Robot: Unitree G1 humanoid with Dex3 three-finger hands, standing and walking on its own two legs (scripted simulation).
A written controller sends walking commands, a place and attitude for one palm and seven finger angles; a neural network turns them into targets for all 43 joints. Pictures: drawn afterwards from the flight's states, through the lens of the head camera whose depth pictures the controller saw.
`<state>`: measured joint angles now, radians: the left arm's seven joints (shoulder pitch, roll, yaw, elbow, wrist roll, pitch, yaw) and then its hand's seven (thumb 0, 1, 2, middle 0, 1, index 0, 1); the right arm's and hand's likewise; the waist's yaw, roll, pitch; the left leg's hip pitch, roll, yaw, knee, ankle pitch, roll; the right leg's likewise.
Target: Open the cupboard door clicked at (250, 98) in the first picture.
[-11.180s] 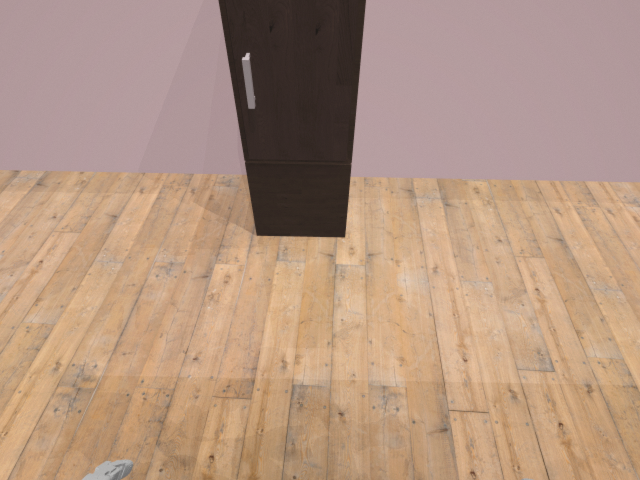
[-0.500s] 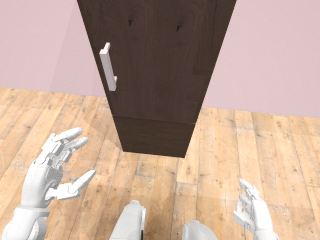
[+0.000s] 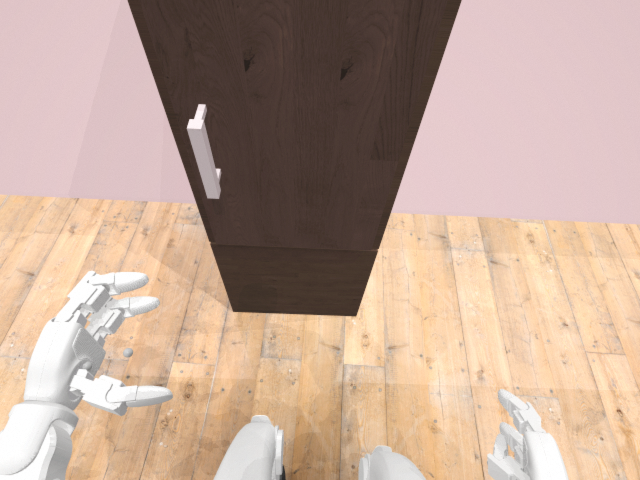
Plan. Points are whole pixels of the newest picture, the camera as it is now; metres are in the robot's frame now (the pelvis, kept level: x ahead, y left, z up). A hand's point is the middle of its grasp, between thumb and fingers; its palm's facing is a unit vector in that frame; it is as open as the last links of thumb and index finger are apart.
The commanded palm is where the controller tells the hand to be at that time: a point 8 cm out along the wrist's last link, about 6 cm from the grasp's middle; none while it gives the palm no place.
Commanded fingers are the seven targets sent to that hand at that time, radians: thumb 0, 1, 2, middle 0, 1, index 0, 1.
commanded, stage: raise the hand with hooked fingers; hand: left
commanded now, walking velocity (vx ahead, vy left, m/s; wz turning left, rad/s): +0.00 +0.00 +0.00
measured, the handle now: (207, 154) +0.55 +0.21 +0.04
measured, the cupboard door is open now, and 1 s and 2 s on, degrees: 0 0 0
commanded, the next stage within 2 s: move the hooked fingers beside the handle in 0.96 s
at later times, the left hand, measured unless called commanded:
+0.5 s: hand (85, 303) +0.29 +0.28 +0.06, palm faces +0.05 -1.00 -0.08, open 14.0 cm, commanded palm +0.26 +0.32 +0.06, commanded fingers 0.00 -0.50 0.30 -0.30 -1.20 -0.30 -1.20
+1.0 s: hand (106, 302) +0.29 +0.26 +0.06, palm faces +0.05 -1.00 -0.06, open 14.0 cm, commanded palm +0.27 +0.31 +0.06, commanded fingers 0.00 -0.50 0.30 -0.30 -1.20 -0.30 -1.20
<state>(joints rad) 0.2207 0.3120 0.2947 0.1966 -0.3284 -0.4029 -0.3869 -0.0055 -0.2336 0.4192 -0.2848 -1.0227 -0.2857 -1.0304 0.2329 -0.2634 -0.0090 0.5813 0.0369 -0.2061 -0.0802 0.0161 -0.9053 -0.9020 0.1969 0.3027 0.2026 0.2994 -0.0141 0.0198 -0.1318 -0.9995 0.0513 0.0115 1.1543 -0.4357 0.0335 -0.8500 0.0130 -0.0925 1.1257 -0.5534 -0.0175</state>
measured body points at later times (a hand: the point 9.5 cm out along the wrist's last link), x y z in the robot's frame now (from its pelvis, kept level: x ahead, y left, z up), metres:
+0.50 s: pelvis +0.00 +0.00 +0.01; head +0.08 +0.02 +0.45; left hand +0.28 +0.33 +0.07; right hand +0.16 -0.25 -0.08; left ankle +0.07 +0.10 -0.65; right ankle +0.00 -0.12 -0.65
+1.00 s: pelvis +0.01 -0.01 +0.01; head +0.08 +0.00 +0.45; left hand +0.28 +0.31 +0.07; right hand +0.17 -0.26 -0.08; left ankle +0.07 +0.10 -0.65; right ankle +0.00 -0.12 -0.65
